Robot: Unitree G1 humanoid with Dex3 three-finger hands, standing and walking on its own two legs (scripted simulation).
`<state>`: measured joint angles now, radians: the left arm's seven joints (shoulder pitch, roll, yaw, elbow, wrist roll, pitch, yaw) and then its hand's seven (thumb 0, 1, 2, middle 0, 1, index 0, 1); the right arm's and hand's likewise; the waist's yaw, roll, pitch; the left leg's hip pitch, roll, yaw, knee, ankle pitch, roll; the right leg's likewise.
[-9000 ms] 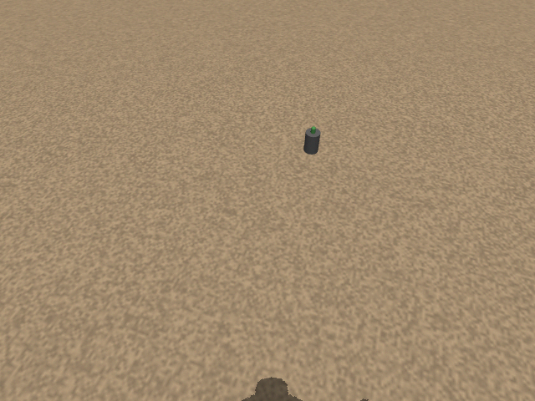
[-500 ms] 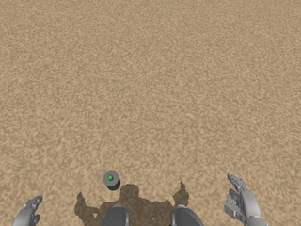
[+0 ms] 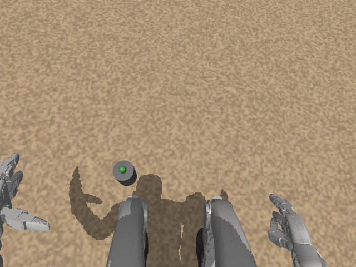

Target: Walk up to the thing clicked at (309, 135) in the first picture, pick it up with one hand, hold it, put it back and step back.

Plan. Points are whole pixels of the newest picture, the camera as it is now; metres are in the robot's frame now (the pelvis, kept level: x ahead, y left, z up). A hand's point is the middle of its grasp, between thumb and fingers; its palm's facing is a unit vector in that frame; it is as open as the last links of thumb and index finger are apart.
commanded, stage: go down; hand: left
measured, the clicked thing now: (124, 172) +0.40 +0.20 -0.48
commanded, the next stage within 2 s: approach in 1.70 s
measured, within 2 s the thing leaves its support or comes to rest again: neither
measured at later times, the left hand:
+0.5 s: hand (31, 181) +0.31 +0.36 -0.13, palm faces +0.13 -0.97 -0.22, open 16.8 cm
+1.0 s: hand (34, 176) +0.33 +0.38 -0.16, palm faces +0.13 -0.97 -0.19, open 17.0 cm
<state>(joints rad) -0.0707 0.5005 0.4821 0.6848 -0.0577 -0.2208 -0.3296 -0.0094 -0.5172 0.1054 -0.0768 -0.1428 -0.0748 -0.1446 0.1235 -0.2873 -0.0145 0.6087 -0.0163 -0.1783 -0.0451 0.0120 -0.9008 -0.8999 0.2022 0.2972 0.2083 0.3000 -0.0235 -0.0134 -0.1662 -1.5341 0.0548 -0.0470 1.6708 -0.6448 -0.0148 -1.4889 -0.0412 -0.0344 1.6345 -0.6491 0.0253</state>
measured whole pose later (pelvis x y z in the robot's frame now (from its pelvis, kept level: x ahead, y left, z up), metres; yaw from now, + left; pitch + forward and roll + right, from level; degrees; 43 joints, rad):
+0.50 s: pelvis -0.03 +0.00 -0.09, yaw -2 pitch +32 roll -5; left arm -0.32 0.67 0.65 0.90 -0.12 -0.36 -0.52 -0.01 -0.42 0.13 -0.05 -0.14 -0.06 -0.13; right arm 0.11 -0.33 0.02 0.68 -0.02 -0.16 -0.04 0.01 -0.89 -0.90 0.20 0.30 0.21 0.30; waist -0.04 -0.01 -0.15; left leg -1.88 0.05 -0.09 1.97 -0.66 -0.02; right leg -1.82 -0.03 -0.05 1.92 -0.67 0.02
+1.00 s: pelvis -0.04 +0.00 -0.15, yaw -3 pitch +32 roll -5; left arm -0.44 0.76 0.73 0.97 -0.15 -0.39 -0.63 -0.01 -0.44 0.14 -0.04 -0.11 -0.03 -0.12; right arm 0.09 -0.34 0.05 0.71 -0.04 -0.16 -0.03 0.01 -0.91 -0.91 0.20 0.30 0.21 0.30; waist -0.04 -0.02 -0.12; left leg -2.04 0.05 -0.12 2.16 -0.68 -0.03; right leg -1.98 -0.03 -0.05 2.10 -0.68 0.02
